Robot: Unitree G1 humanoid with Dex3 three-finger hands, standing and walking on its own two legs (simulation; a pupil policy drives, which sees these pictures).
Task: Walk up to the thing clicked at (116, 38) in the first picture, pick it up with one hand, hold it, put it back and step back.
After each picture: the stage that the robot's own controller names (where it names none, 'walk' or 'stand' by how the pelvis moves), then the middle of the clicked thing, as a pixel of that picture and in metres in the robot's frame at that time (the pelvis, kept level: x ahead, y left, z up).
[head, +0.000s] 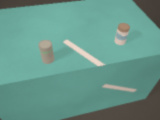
stand; (121, 34) +0.79 -0.20 -0.11
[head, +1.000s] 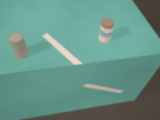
rise first; (105, 30) +0.73 -0.09 -0.08
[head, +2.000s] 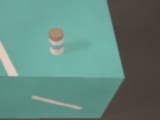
walk; (56, 42) +0.59 +0.18 -0.08
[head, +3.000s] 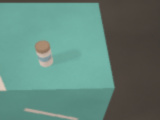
stand; (44, 54) +0.56 +0.21 -0.08
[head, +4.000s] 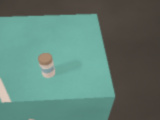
stand; (47, 65) +0.54 +0.21 -0.11
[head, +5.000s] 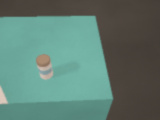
stand; (44, 67) +0.53 +0.21 -0.12
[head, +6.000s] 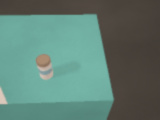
stand; (44, 67) +0.53 +0.21 -0.12
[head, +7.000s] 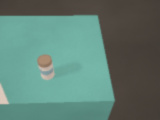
stand; (46, 67) +0.53 +0.21 -0.12
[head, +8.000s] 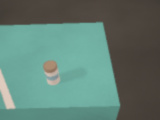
rise first; (51, 73) +0.52 +0.21 -0.11
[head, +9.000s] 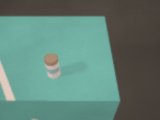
go down; (52, 66) +0.53 +0.20 -0.11
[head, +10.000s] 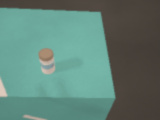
go down; (47, 61) +0.54 +0.19 -0.10
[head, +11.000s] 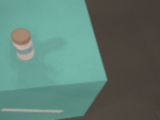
go down; (23, 44) +0.53 +0.20 -0.04
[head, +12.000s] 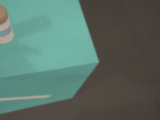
close in; out of the picture +0.54 +0.21 -0.01
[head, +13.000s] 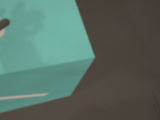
close; out of the picture +0.56 +0.21 +0.01
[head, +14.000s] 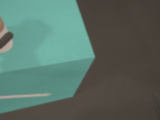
lift; out of the picture +0.51 +0.20 +0.01
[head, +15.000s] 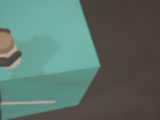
lift; (6, 51) +0.46 +0.20 +0.00
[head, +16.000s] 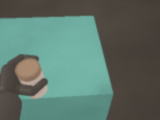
lift; (32, 79) +0.32 +0.17 +0.11
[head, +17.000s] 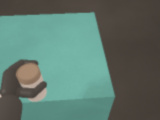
hold; (32, 83) +0.33 +0.18 +0.07
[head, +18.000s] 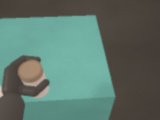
crouch; (34, 80) +0.33 +0.17 +0.09
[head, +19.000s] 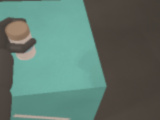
crouch; (22, 41) +0.46 +0.19 +0.10
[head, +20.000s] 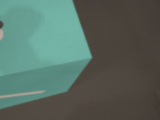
lower; out of the picture +0.54 +0.21 -0.01
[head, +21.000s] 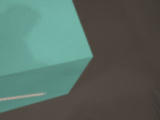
lower; out of the picture +0.54 +0.21 +0.01
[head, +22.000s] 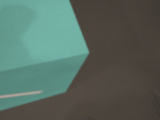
lower; out of the picture +0.55 +0.22 +0.01
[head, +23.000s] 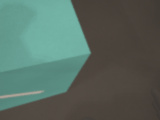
lower; out of the picture +0.55 +0.22 +0.01
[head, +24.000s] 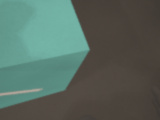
rest; out of the picture +0.56 +0.22 +0.02
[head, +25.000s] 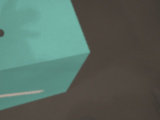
withdraw; out of the picture +0.55 +0.21 +0.01
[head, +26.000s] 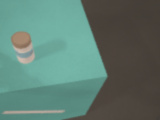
sink last; (23, 48) +0.52 +0.19 -0.03
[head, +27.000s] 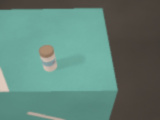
stand; (48, 58) +0.55 +0.21 -0.06
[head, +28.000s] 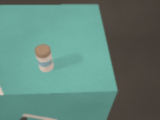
stand; (44, 58) +0.53 +0.20 -0.05
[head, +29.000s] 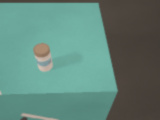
stand; (43, 57) +0.52 +0.20 -0.05
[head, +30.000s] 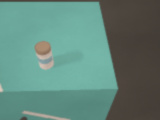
stand; (44, 55) +0.53 +0.20 -0.05
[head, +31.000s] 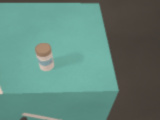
stand; (45, 57) +0.52 +0.19 -0.04
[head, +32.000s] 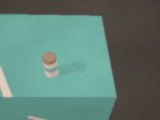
stand; (50, 65) +0.54 +0.19 -0.10
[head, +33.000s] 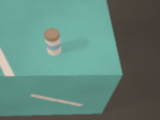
walk; (53, 42) +0.58 +0.15 -0.08
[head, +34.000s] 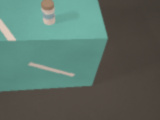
walk; (48, 12) +0.78 +0.22 -0.10
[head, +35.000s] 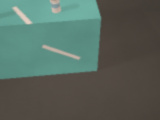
stand; (55, 3) +1.09 +0.30 -0.10
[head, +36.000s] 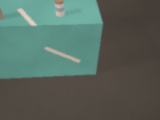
stand; (59, 7) +1.13 +0.22 -0.11
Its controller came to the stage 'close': yes
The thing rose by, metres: 0.21
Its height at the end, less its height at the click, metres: +0.00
